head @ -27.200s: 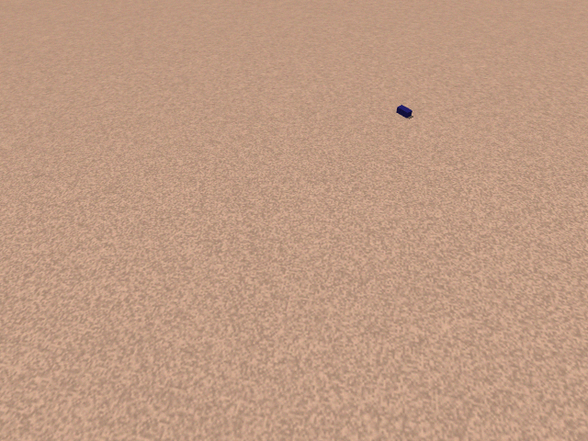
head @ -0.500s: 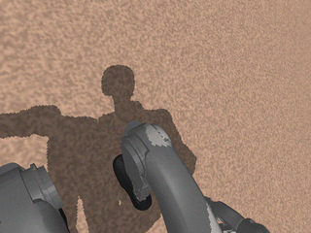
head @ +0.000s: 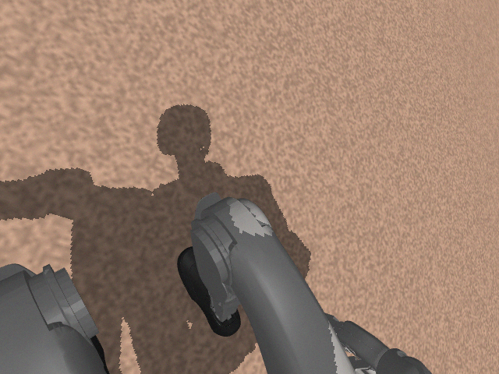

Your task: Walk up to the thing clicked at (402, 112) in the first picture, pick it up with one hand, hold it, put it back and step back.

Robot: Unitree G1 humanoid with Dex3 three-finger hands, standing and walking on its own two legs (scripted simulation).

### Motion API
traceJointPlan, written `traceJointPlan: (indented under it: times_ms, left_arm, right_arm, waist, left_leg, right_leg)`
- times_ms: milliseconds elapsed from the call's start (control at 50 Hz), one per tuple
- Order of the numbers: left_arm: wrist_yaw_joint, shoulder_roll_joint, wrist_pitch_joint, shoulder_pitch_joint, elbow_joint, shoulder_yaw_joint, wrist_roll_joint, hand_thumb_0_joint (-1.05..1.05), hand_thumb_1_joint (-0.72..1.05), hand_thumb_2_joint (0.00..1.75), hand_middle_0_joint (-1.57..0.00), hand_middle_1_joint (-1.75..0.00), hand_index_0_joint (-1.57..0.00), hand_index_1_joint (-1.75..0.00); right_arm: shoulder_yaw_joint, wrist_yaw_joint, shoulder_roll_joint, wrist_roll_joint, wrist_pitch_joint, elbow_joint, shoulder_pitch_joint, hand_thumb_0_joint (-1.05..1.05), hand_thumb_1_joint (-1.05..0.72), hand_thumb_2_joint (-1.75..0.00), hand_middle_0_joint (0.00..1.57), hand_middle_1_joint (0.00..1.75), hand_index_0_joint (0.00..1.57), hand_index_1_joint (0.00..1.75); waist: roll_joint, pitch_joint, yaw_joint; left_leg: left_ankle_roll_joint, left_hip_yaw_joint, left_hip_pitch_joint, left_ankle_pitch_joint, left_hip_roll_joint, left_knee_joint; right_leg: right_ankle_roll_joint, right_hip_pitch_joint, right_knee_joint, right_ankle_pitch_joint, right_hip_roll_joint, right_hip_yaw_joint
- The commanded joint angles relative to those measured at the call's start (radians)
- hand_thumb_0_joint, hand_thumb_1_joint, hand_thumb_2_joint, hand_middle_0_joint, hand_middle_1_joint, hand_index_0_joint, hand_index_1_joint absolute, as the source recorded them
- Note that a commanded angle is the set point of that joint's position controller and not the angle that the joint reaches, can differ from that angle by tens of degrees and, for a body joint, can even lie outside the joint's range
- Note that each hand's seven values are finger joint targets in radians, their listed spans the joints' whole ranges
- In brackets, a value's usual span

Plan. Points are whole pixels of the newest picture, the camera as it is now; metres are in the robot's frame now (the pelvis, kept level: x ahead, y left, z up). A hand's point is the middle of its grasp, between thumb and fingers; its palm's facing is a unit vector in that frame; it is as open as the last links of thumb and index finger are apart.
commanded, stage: close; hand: left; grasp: from above
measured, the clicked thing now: out of the picture +0.45 +0.32 -0.30
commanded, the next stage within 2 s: settle in 0.60 s
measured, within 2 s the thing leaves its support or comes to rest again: leaves its support in 1.02 s
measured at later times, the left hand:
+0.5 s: hand out of the picture +0.43 +0.31 -0.26, palm faces -0.43 -0.16 -0.89, open 7.0 cm
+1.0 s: hand out of the picture +0.43 +0.32 -0.26, palm faces -0.43 -0.17 -0.89, open 7.0 cm
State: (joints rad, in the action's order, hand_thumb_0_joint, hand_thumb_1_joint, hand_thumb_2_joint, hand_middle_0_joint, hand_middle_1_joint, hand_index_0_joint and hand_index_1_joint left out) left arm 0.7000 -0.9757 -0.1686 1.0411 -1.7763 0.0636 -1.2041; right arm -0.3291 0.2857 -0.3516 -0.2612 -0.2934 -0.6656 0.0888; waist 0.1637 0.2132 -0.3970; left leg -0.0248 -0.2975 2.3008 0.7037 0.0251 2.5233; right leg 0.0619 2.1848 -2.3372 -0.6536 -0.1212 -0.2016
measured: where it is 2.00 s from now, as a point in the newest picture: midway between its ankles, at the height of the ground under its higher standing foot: (161, 341)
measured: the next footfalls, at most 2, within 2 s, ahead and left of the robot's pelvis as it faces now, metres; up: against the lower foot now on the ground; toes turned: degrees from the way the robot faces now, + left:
none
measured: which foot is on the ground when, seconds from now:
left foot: down 0.00-1.00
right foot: down 0.00-1.00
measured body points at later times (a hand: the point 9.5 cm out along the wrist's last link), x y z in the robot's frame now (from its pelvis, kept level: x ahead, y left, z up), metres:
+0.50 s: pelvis +0.00 +0.00 +0.00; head +0.27 +0.13 +0.33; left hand +0.45 +0.32 -0.21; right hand +0.05 -0.24 -0.05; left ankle +0.07 +0.13 -0.28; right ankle +0.12 -0.11 -0.28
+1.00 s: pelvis +0.00 +0.00 +0.00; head +0.28 +0.13 +0.33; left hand +0.45 +0.32 -0.21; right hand +0.05 -0.25 -0.05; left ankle +0.07 +0.13 -0.28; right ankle +0.12 -0.11 -0.28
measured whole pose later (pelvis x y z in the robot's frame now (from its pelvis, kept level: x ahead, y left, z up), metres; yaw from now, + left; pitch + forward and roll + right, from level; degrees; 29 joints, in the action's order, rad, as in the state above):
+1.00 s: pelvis +0.00 +0.00 +0.00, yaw +0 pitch +27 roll -14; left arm 0.64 -0.96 -0.16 1.01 -1.70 0.09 -1.19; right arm -0.31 0.27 -0.35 -0.25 -0.27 -0.66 0.12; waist 0.15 0.20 -0.38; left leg -0.03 -0.29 2.30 0.70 0.02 2.51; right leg 0.05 2.19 -2.33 -0.65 -0.11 -0.20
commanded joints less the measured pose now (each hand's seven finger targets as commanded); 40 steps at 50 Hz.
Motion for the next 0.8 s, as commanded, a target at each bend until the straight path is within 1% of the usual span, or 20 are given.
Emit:
traceJointPlan:
  times_ms: [0, 20, 40, 60, 80, 120, 140, 180, 240, 280, 360, 380, 420, 500, 540, 600, 660, 680, 700, 780]
  left_arm:
    - [0.018, -0.181, -0.001, 0.208, 0.082, 0.002, 0.015, 0.00, 0.50, 0.16, -0.84, -0.34, -0.88, -0.30]
    - [0.021, -0.185, 0.001, 0.180, 0.080, 0.013, 0.021, 0.00, 0.51, 0.15, -0.85, -0.33, -0.90, -0.28]
    - [0.014, -0.176, 0.002, 0.191, 0.071, -0.003, 0.017, 0.00, 0.52, 0.15, -0.86, -0.31, -0.90, -0.27]
    - [0.012, -0.177, 0.001, 0.192, 0.076, 0.000, 0.019, 0.00, 0.53, 0.14, -0.87, -0.31, -0.91, -0.26]
    - [0.015, -0.193, -0.003, 0.202, 0.092, 0.010, 0.027, 0.00, 0.54, 0.12, -0.87, -0.31, -0.92, -0.26]
    - [0.015, -0.196, -0.001, 0.158, 0.075, 0.025, 0.031, 0.00, 0.56, 0.14, -0.90, -0.30, -0.94, -0.26]
    - [0.008, -0.181, -0.002, 0.186, 0.080, 0.002, 0.024, 0.00, 0.59, 0.13, -0.92, -0.29, -0.96, -0.24]
    - [0.008, -0.190, -0.007, 0.157, 0.084, 0.025, 0.032, 0.00, 0.64, 0.12, -0.95, -0.29, -0.99, -0.24]
    - [0.005, -0.173, -0.007, 0.163, 0.085, 0.012, 0.019, 0.00, 0.68, 0.12, -0.98, -0.28, -1.03, -0.23]
    - [0.005, -0.169, -0.014, 0.195, 0.091, 0.001, 0.026, 0.00, 0.69, 0.12, -1.00, -0.25, -1.04, -0.21]
    - [0.016, -0.178, -0.024, 0.167, 0.079, 0.016, 0.015, 0.00, 0.79, 0.12, -1.08, -0.23, -1.12, -0.19]
    - [0.015, -0.176, -0.023, 0.174, 0.090, 0.000, 0.010, 0.00, 0.79, 0.13, -1.08, -0.23, -1.12, -0.19]
    - [0.012, -0.174, -0.023, 0.200, 0.088, -0.007, 0.006, 0.00, 0.83, 0.10, -1.10, -0.23, -1.14, -0.18]
    - [0.029, -0.175, -0.021, 0.202, 0.089, -0.004, 0.004, 0.00, 0.90, 0.11, -1.16, -0.20, -1.20, -0.16]
    - [0.024, -0.177, -0.018, 0.200, 0.081, -0.008, -0.001, 0.00, 0.92, 0.10, -1.18, -0.19, -1.22, -0.15]
    - [0.030, -0.181, -0.015, 0.187, 0.070, 0.002, 0.003, 0.00, 0.96, 0.11, -1.22, -0.18, -1.25, -0.15]
    - [0.031, -0.159, -0.012, 0.197, 0.073, -0.015, 0.010, 0.00, 1.00, 0.11, -1.24, -0.18, -1.28, -0.15]
    - [0.027, -0.182, -0.011, 0.205, 0.074, -0.012, 0.007, 0.00, 1.01, 0.11, -1.26, -0.17, -1.29, -0.14]
    - [0.024, -0.184, -0.011, 0.209, 0.080, -0.009, 0.008, 0.00, 0.95, 0.15, -1.28, -0.19, -1.32, -0.16]
    - [0.010, -0.187, 0.001, 0.177, 0.079, 0.001, 0.019, 0.00, 1.00, 0.20, -1.33, -0.18, -1.36, -0.16]
  right_arm:
    - [0.089, -0.008, -0.335, 0.013, -0.007, -0.017, 0.186, 0.00, -0.89, -0.90, 0.20, 0.30, 0.20, 0.30]
    - [0.091, -0.010, -0.339, 0.010, -0.002, -0.017, 0.181, 0.00, -0.89, -0.90, 0.20, 0.30, 0.20, 0.30]
    - [0.087, -0.009, -0.332, 0.009, -0.002, -0.011, 0.191, 0.00, -0.89, -0.90, 0.20, 0.30, 0.20, 0.30]
    - [0.087, -0.008, -0.335, 0.007, 0.001, -0.014, 0.202, 0.00, -0.89, -0.90, 0.20, 0.30, 0.20, 0.30]
    - [0.088, -0.011, -0.335, 0.014, 0.000, -0.016, 0.193, 0.00, -0.89, -0.90, 0.20, 0.30, 0.20, 0.30]
    - [0.085, -0.014, -0.336, 0.008, 0.006, -0.010, 0.195, 0.00, -0.89, -0.90, 0.20, 0.30, 0.20, 0.30]
    - [0.085, -0.013, -0.330, 0.012, 0.004, -0.011, 0.195, 0.00, -0.89, -0.90, 0.20, 0.30, 0.20, 0.30]
    - [0.088, -0.016, -0.333, 0.011, 0.009, -0.014, 0.191, 0.00, -0.89, -0.90, 0.20, 0.30, 0.20, 0.30]
    - [0.090, -0.018, -0.326, 0.006, 0.016, -0.012, 0.198, 0.00, -0.89, -0.90, 0.20, 0.30, 0.20, 0.30]
    - [0.089, -0.020, -0.330, 0.011, 0.016, -0.012, 0.179, 0.00, -0.89, -0.90, 0.20, 0.30, 0.20, 0.30]
    - [0.086, -0.025, -0.326, 0.003, 0.020, -0.009, 0.185, 0.00, -0.89, -0.90, 0.20, 0.30, 0.20, 0.30]
    - [0.086, -0.028, -0.325, 0.008, 0.018, -0.012, 0.168, 0.00, -0.89, -0.90, 0.20, 0.30, 0.20, 0.30]
    - [0.086, -0.024, -0.334, 0.007, 0.013, -0.006, 0.181, 0.00, -0.89, -0.90, 0.20, 0.30, 0.20, 0.30]
    - [0.086, -0.029, -0.330, 0.003, 0.016, -0.013, 0.180, 0.00, -0.89, -0.90, 0.20, 0.30, 0.20, 0.30]
    - [0.081, -0.023, -0.335, 0.002, 0.012, -0.007, 0.192, 0.00, -0.89, -0.90, 0.20, 0.30, 0.20, 0.30]
    - [0.082, -0.027, -0.338, 0.005, 0.012, -0.011, 0.185, 0.00, -0.89, -0.90, 0.20, 0.30, 0.20, 0.30]
    - [0.084, -0.025, -0.335, 0.000, 0.008, -0.010, 0.171, 0.00, -0.89, -0.90, 0.20, 0.30, 0.20, 0.30]
    - [0.082, -0.025, -0.339, 0.002, 0.007, -0.008, 0.183, 0.00, -0.89, -0.90, 0.20, 0.30, 0.20, 0.30]
    - [0.085, -0.024, -0.339, 0.003, 0.006, 0.000, 0.189, 0.00, -0.91, -0.90, 0.20, 0.30, 0.20, 0.30]
    - [0.084, -0.026, -0.331, 0.010, 0.009, -0.005, 0.201, 0.00, -0.91, -0.90, 0.20, 0.30, 0.20, 0.30]
  waist:
    - [-0.527, -0.607, -0.052]
    - [-0.537, -0.629, -0.042]
    - [-0.523, -0.626, -0.059]
    - [-0.515, -0.631, -0.061]
    - [-0.520, -0.624, -0.048]
    - [-0.510, -0.645, -0.041]
    - [-0.511, -0.622, -0.052]
    - [-0.527, -0.637, -0.033]
    - [-0.526, -0.626, -0.046]
    - [-0.512, -0.601, -0.054]
    - [-0.501, -0.599, -0.043]
    - [-0.502, -0.594, -0.041]
    - [-0.506, -0.582, -0.058]
    - [-0.505, -0.603, -0.051]
    - [-0.500, -0.605, -0.063]
    - [-0.506, -0.611, -0.056]
    - [-0.491, -0.587, -0.060]
    - [-0.503, -0.576, -0.063]
    - [-0.496, -0.584, -0.062]
    - [-0.497, -0.633, -0.047]
  left_leg:
    - [0.019, 0.096, -0.452, -0.177, 0.041, -0.263]
    - [0.020, 0.100, -0.461, -0.188, 0.042, -0.265]
    - [0.023, 0.103, -0.458, -0.194, 0.042, -0.255]
    - [0.025, 0.108, -0.454, -0.190, 0.040, -0.257]
    - [0.025, 0.108, -0.441, -0.188, 0.041, -0.254]
    - [0.027, 0.116, -0.443, -0.200, 0.042, -0.253]
    - [0.028, 0.117, -0.436, -0.187, 0.040, -0.246]
    - [0.022, 0.107, -0.448, -0.194, 0.042, -0.263]
    - [0.023, 0.108, -0.449, -0.182, 0.041, -0.266]
    - [0.024, 0.103, -0.426, -0.147, 0.043, -0.261]
    - [0.024, 0.104, -0.422, -0.135, 0.040, -0.271]
    - [0.022, 0.102, -0.429, -0.135, 0.042, -0.267]
    - [0.022, 0.094, -0.437, -0.137, 0.041, -0.268]
    - [0.023, 0.104, -0.432, -0.152, 0.043, -0.259]
    - [0.024, 0.101, -0.446, -0.178, 0.042, -0.255]
    - [0.020, 0.096, -0.454, -0.186, 0.044, -0.264]
    - [0.021, 0.095, -0.431, -0.146, 0.043, -0.264]
    - [0.023, 0.105, -0.428, -0.135, 0.041, -0.264]
    - [0.028, 0.110, -0.423, -0.137, 0.040, -0.253]
    - [0.029, 0.116, -0.438, -0.190, 0.039, -0.249]
  right_leg:
    - [-0.075, -0.341, 0.192, 0.238, -0.011, -0.102]
    - [-0.075, -0.363, 0.204, 0.248, -0.019, -0.098]
    - [-0.072, -0.370, 0.204, 0.260, -0.019, -0.096]
    - [-0.072, -0.385, 0.211, 0.260, -0.020, -0.095]
    - [-0.071, -0.370, 0.210, 0.253, -0.017, -0.093]
    - [-0.071, -0.411, 0.222, 0.267, -0.025, -0.087]
    - [-0.071, -0.378, 0.212, 0.257, -0.020, -0.089]
    - [-0.075, -0.378, 0.207, 0.250, -0.022, -0.097]
    - [-0.076, -0.373, 0.204, 0.246, -0.021, -0.097]
    - [-0.076, -0.347, 0.209, 0.217, -0.020, -0.095]
    - [-0.077, -0.351, 0.211, 0.201, -0.021, -0.096]
    - [-0.077, -0.338, 0.208, 0.199, -0.019, -0.097]
    - [-0.076, -0.318, 0.198, 0.204, -0.012, -0.102]
    - [-0.073, -0.343, 0.214, 0.218, -0.019, -0.096]
    - [-0.071, -0.350, 0.206, 0.247, -0.018, -0.100]
    - [-0.072, -0.356, 0.205, 0.249, -0.019, -0.102]
    - [-0.071, -0.334, 0.211, 0.214, -0.016, -0.103]
    - [-0.072, -0.338, 0.215, 0.210, -0.016, -0.095]
    - [-0.069, -0.339, 0.224, 0.211, -0.017, -0.093]
    - [-0.068, -0.385, 0.222, 0.257, -0.021, -0.086]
